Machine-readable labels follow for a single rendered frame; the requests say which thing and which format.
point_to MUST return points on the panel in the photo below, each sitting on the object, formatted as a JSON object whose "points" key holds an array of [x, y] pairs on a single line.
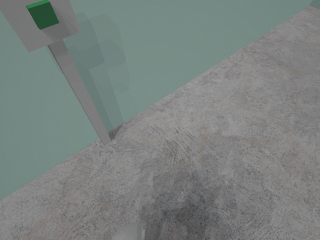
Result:
{"points": [[20, 19]]}

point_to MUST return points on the left robot thigh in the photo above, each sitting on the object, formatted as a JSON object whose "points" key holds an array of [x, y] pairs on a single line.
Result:
{"points": [[130, 231]]}

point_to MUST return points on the button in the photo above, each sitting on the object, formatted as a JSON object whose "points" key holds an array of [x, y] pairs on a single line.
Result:
{"points": [[43, 14]]}

